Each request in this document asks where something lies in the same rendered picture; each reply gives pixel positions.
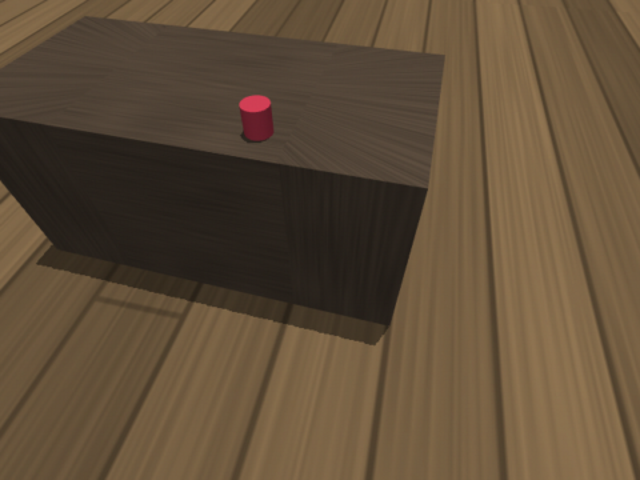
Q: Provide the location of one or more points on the can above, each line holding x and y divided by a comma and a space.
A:
256, 115

